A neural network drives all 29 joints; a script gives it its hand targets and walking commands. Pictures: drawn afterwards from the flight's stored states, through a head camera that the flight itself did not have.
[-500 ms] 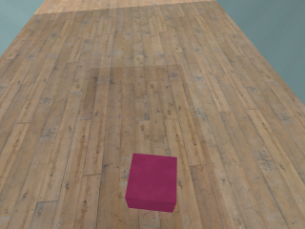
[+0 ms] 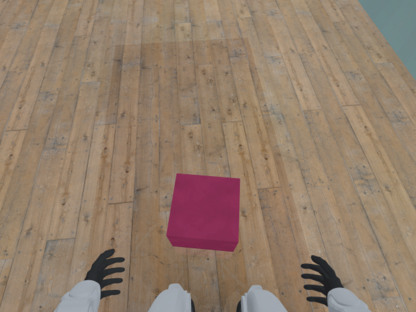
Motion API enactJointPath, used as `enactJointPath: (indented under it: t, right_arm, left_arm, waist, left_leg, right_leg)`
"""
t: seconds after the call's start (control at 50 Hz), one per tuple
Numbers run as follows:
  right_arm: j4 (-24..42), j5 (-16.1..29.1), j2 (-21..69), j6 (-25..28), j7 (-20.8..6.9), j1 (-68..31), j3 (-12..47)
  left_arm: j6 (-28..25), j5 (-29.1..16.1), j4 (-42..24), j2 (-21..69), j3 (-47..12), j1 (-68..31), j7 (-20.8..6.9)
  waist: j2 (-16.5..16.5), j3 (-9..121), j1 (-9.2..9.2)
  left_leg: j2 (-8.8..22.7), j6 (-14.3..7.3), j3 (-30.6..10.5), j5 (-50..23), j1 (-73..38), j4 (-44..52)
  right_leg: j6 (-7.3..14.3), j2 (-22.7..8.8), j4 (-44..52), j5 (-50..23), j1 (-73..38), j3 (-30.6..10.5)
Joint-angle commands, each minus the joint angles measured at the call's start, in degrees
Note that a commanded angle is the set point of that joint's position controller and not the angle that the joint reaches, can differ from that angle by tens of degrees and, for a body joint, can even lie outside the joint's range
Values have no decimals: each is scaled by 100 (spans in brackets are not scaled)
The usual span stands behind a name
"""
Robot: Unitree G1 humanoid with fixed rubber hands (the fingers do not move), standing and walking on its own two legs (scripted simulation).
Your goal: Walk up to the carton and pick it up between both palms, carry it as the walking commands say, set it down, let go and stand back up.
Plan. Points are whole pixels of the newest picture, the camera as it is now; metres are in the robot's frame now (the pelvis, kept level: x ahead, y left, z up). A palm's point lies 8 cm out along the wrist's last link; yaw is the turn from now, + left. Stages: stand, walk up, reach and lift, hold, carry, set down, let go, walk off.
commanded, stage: reach and lift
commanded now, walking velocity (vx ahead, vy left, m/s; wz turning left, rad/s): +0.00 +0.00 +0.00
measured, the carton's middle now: (205, 213) +0.48 +0.02 -0.63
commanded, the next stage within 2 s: none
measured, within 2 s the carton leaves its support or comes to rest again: neither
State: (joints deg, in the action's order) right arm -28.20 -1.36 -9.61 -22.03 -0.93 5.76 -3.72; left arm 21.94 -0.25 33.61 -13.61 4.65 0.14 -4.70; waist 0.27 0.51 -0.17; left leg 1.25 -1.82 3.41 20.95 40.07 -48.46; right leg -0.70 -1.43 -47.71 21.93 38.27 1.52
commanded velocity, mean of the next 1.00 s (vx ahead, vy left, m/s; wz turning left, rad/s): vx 0.00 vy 0.00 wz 0.00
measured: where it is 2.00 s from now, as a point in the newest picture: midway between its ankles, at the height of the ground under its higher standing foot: outside the picture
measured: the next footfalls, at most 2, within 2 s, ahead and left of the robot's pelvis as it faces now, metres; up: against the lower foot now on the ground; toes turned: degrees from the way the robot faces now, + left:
none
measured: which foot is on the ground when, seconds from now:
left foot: down 0.00-1.00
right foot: down 0.00-1.00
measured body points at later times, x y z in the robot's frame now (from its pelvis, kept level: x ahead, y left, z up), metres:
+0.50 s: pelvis -0.06 -0.01 -0.05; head +0.11 +0.00 +0.37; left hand +0.29 +0.25 -0.15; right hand +0.26 -0.22 -0.15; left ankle +0.03 +0.10 -0.70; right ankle +0.01 -0.13 -0.70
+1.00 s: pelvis -0.06 +0.01 -0.08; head +0.20 +0.03 +0.28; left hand +0.44 +0.26 -0.17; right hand +0.40 -0.21 -0.17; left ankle +0.03 +0.10 -0.70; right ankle +0.01 -0.13 -0.70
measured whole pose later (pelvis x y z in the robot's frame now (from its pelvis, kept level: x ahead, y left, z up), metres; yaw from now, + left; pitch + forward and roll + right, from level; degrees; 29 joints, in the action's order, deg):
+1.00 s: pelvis -0.06 +0.01 -0.08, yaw -1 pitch +36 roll -3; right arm -46.6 5.3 -12.6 -11.5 4.2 -52.2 -16.2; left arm 9.2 -5.6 60.1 -26.6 11.2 -60.9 -6.8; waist 0.0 0.8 -1.8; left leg 1.9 -3.2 2.7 19.6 84.0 -67.1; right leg -1.7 -1.5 -65.6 20.4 81.4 1.7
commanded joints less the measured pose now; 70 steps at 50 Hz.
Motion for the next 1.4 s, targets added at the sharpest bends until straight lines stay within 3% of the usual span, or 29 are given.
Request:
enactJointPath:
  t: [0.0,0.24,0.4,0.66,0.9,1.02,1.14,1.24,1.38]
  right_arm:
    - [632,84,-416,154,99,-151,-144]
    - [956,301,-249,-168,414,-1545,-267]
    - [395,446,-317,-209,550,-3096,-510]
    - [-402,644,-564,368,724,-5258,-781]
    - [-1173,651,-975,1095,559,-6663,-1296]
    - [-1408,650,-1189,1320,413,-7248,-1486]
    - [-1268,574,-1159,1456,346,-7107,-1577]
    - [-1210,537,-980,1555,318,-7022,-1609]
    - [-1428,569,-787,1583,407,-7208,-1679]
  left_arm:
    - [-196,3,-547,-723,211,-367,-23]
    - [-55,-19,-457,-1048,544,-1860,-227]
    - [-61,-210,157,-1265,507,-3547,-250]
    - [-673,-344,1352,-1783,712,-5745,-279]
    - [-1345,-570,2068,-2115,720,-7342,-221]
    - [-1475,-455,2045,-2131,847,-7804,-194]
    - [-1509,-216,1744,-2098,1165,-7629,-246]
    - [-1591,-84,1813,-2045,1370,-7450,-359]
    - [-1715,-104,2172,-2123,1325,-7594,-479]
  waist:
    - [55,1889,14]
    - [102,1830,37]
    - [196,2223,-120]
    - [204,3508,-63]
    - [584,4936,-211]
    - [699,5601,-217]
    - [626,6050,-199]
    - [415,5770,-137]
    - [175,5401,-91]
  left_leg:
    - [-224,27,-463,-2254,-1126,17]
    - [-208,67,-268,-425,-199,-314]
    - [-218,66,-263,18,244,-477]
    - [-246,58,-272,-528,695,-876]
    - [-200,188,-630,-1998,222,-1328]
    - [-133,191,-814,-2783,-310,-1440]
    - [-125,145,-843,-3528,-450,-1425]
    - [-162,101,-776,-3271,507,-1463]
    - [-269,92,-504,-2136,2499,-2158]
  right_leg:
    - [152,272,77,-1667,-12,-179]
    - [14,242,-189,-224,442,-155]
    - [2,311,-498,121,862,14]
    - [-136,473,-942,-324,1382,84]
    - [-93,519,-1283,-894,3044,126]
    - [-76,526,-1233,-984,3749,145]
    - [-62,507,-1147,-1457,3827,138]
    - [-90,463,-1267,-1645,3834,62]
    - [-164,446,-2032,-1434,4048,-30]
